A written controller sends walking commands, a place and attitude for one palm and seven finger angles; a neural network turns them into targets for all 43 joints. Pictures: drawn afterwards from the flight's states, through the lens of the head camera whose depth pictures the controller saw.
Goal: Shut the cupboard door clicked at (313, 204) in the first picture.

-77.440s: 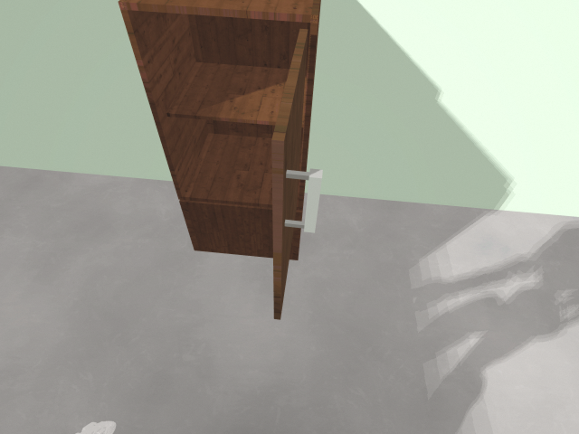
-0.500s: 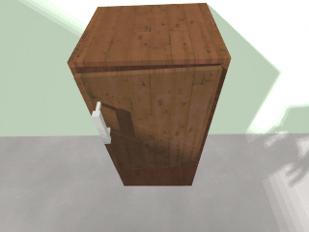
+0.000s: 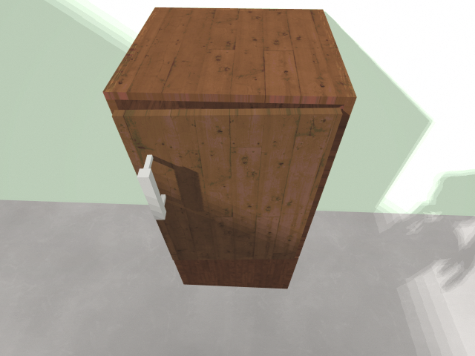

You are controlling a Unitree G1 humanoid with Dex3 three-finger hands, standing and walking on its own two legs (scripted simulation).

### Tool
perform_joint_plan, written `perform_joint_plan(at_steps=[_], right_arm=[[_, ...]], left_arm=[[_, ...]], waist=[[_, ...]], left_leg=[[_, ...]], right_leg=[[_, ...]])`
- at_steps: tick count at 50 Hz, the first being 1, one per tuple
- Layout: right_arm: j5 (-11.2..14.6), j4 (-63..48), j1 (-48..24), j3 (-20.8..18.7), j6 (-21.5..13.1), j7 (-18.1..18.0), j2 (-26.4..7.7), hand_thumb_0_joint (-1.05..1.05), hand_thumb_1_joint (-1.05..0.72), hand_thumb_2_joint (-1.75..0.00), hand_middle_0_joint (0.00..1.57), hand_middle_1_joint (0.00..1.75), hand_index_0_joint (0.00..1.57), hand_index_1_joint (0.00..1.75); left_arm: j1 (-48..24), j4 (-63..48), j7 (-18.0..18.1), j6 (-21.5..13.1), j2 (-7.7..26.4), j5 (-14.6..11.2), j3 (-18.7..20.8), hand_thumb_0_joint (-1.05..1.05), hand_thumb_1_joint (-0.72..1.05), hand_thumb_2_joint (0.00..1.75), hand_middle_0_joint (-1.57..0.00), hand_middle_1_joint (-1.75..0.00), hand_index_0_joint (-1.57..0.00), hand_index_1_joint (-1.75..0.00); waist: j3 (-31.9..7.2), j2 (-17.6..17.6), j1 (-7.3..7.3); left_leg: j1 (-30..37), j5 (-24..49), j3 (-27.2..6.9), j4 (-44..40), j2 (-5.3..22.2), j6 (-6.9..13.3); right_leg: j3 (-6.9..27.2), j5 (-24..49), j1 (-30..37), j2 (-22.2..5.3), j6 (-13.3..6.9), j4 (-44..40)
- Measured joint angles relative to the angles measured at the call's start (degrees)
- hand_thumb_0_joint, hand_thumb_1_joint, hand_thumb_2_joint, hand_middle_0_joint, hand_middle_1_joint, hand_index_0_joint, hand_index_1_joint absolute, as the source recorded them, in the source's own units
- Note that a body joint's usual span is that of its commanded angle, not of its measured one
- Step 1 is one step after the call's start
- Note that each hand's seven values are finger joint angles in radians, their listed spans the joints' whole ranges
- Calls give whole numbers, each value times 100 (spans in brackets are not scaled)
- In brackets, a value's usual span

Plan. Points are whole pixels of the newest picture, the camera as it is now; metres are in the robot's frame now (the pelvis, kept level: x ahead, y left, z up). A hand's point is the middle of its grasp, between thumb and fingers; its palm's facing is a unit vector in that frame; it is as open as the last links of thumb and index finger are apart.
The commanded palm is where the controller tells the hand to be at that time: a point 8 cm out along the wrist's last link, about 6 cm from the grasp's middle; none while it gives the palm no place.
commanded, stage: look again from close up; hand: left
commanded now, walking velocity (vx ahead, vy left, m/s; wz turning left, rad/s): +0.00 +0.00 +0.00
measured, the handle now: (155, 188) +0.43 +0.21 -0.01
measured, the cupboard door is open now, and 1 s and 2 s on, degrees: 3 3 3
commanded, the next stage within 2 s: raise the hand and make a fist in 0.60 s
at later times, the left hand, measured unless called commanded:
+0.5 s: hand out of the picture +0.01 +0.19 -0.17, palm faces +0.03 -0.98 -0.21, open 7.3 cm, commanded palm none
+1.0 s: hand (132, 331) +0.16 +0.18 -0.02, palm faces +0.06 -1.00 +0.02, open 6.7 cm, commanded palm +0.10 +0.24 -0.06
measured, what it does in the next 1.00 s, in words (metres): lowers itself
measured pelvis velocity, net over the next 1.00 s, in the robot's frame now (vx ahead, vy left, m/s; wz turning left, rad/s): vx -0.05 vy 0.02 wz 0.04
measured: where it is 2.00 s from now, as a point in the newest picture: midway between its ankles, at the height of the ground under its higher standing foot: outside the picture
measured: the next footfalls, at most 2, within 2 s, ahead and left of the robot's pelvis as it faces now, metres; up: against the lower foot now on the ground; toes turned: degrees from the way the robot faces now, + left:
none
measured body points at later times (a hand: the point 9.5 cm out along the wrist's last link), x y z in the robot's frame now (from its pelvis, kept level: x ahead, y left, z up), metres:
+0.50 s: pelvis +0.00 +0.01 +0.00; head +0.02 +0.01 +0.45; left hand +0.01 +0.24 -0.16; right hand -0.02 -0.20 -0.16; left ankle -0.05 +0.15 -0.74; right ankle +0.01 -0.09 -0.74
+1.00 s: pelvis -0.05 +0.02 -0.06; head -0.02 +0.03 +0.39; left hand +0.15 +0.23 -0.01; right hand +0.16 -0.24 -0.11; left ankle -0.05 +0.15 -0.74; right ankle +0.01 -0.09 -0.74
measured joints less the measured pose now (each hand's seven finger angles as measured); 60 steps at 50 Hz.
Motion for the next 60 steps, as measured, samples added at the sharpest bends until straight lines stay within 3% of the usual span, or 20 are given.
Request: perform_joint_plan(at_steps=[36,37,38,40,43,45,48,50,52,54,57,60], right_arm=[[19,77,118,24,-32,3,163,0,-91,-90,20,30,20,29],[18,-113,150,54,-168,-87,138,1,-91,-90,20,30,20,29],[45,-370,276,68,-425,-226,90,1,-91,-90,20,30,20,29],[168,-788,480,9,-986,-339,-80,2,-92,-90,20,30,20,30],[158,-1361,386,-184,-1537,-231,-347,2,-92,-90,20,30,20,29],[116,-1790,165,-310,-1708,-91,-466,2,-92,-90,20,30,20,29],[55,-2448,-225,-463,-1784,135,-568,2,-91,-90,20,30,20,29],[58,-2878,-464,-552,-1720,230,-632,2,-91,-90,20,30,20,29],[98,-3287,-652,-591,-1579,240,-700,1,-91,-90,20,30,20,29],[132,-3625,-778,-576,-1459,190,-740,1,-91,-90,20,30,20,29],[128,-3952,-869,-454,-1360,100,-698,1,-91,-90,20,30,20,29],[85,-4035,-857,-226,-1331,25,-558,1,-91,-90,20,30,20,29]], left_arm=[[47,25,64,-20,-26,11,11,1,92,90,-20,-30,-20,-30],[333,-909,-2,288,-53,-160,271,1,92,90,-20,-30,-20,-30],[725,-2050,56,325,-27,-344,299,2,92,90,-20,-30,-20,-30],[1266,-3867,277,28,0,-686,177,2,92,90,-21,-31,-20,-31],[1101,-5028,268,-826,-106,-929,252,2,92,90,-22,-33,-22,-33],[831,-5245,-57,-1640,-198,-1079,385,1,92,90,-24,-35,-24,-35],[671,-5370,-862,-2970,-274,-1250,478,1,91,90,-28,-39,-28,-39],[722,-5422,-1345,-3518,-262,-1252,458,1,91,90,-31,-42,-31,-43],[902,-5544,-1613,-3509,-212,-1285,386,0,91,90,-34,-46,-34,-46],[1140,-5706,-1649,-3212,-144,-1306,321,0,91,90,-38,-49,-38,-50],[1510,-6139,-1387,-2850,-25,-1278,284,1,90,90,-43,-55,-43,-56],[1653,-6740,-1147,-2817,114,-1243,292,2,90,90,-49,-61,-48,-61]], waist=[[41,-69,18],[129,-67,33],[92,-73,48],[-135,-21,-26],[-448,32,-224],[-653,-35,-231],[-898,-245,-159],[-961,-357,-75],[-966,-422,38],[-957,-433,149],[-948,-359,270],[-934,-246,354]], left_leg=[[-133,-31,29,179,-88,111],[-175,-101,54,342,-56,114],[-270,-186,73,488,-46,122],[-503,-299,-7,744,-95,139],[-1117,-422,-214,1271,-240,185],[-1683,-559,-209,1755,-293,194],[-2624,-881,-137,2673,-302,185],[-3199,-1127,-132,3315,-289,185],[-3648,-1340,-165,3843,-296,172],[-4019,-1468,-210,4270,-302,196],[-4452,-1619,-350,4733,-292,177],[-4762,-1703,-515,5041,-277,177]], right_leg=[[31,35,-59,-94,114,30],[48,25,-82,-69,119,111],[67,-24,-191,-65,119,257],[3,-158,-376,-136,138,505],[-169,-358,-879,-324,189,995],[-143,-507,-1467,-396,188,1506],[-34,-789,-2465,-435,162,2438],[2,-984,-3048,-441,158,3047],[16,-1152,-3497,-451,151,3548],[-9,-1280,-3830,-468,144,3914],[-126,-1394,-4165,-478,134,4251],[-278,-1442,-4357,-476,117,4419]])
